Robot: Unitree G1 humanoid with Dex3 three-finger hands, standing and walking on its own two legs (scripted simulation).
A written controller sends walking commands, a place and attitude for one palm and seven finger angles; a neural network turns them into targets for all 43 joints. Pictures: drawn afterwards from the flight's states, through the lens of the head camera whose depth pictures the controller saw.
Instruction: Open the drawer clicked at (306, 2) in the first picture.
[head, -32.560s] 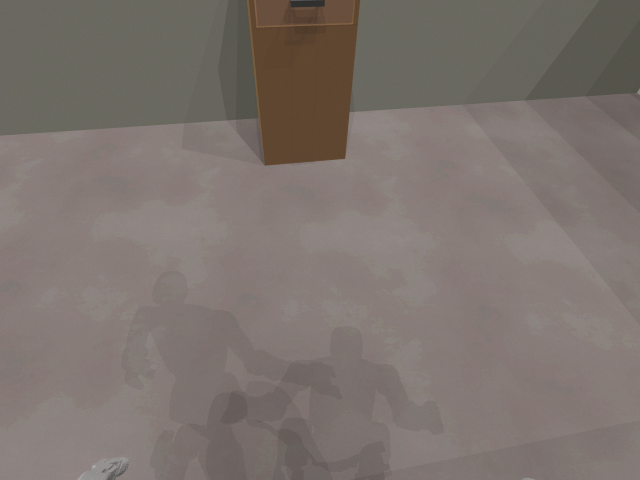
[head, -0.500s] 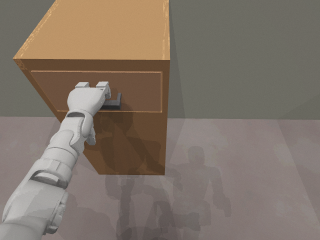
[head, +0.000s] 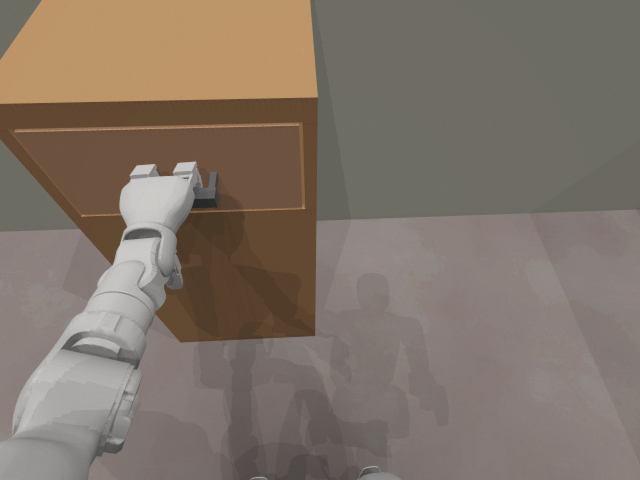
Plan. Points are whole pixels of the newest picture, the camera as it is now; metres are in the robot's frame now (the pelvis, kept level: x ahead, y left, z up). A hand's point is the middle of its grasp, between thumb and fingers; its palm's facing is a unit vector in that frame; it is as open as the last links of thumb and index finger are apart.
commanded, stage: lower the fingers behind the handle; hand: left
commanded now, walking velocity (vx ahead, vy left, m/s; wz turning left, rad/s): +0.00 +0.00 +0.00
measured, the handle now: (175, 188) +0.52 +0.20 +0.02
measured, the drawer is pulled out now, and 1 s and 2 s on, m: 0.00 0.00 0.02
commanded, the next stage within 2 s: close the thumb around the handle in 0.60 s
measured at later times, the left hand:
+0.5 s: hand (175, 228) +0.46 +0.19 +0.00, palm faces -0.06 -0.01 -1.00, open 13.9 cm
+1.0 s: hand (174, 227) +0.47 +0.20 +0.00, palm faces -0.04 -0.01 -1.00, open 11.3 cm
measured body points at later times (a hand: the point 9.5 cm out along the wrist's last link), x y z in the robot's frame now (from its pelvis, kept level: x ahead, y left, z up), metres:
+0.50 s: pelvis +0.00 +0.00 -0.01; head +0.09 +0.00 +0.43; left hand +0.46 +0.19 +0.05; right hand +0.04 -0.26 -0.14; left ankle -0.02 +0.10 -0.70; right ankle +0.00 -0.11 -0.70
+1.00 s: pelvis +0.00 +0.00 -0.01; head +0.09 +0.00 +0.43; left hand +0.46 +0.19 +0.05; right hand +0.03 -0.27 -0.14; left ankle -0.02 +0.10 -0.70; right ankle +0.00 -0.11 -0.70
